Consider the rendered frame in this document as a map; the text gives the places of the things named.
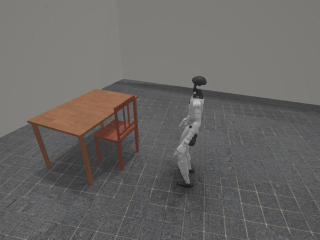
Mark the right robot foot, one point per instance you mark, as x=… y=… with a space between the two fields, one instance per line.
x=192 y=170

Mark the right robot hand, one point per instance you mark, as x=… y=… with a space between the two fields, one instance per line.
x=184 y=121

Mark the table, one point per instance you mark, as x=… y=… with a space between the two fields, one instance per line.
x=79 y=116

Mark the chair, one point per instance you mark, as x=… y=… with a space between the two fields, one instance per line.
x=117 y=130

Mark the robot torso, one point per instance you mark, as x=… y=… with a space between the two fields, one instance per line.
x=191 y=118

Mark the robot left upper arm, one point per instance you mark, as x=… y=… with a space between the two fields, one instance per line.
x=196 y=105

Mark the left robot forearm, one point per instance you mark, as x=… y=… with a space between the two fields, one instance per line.
x=191 y=134

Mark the left robot hand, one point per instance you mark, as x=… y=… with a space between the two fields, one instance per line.
x=180 y=149

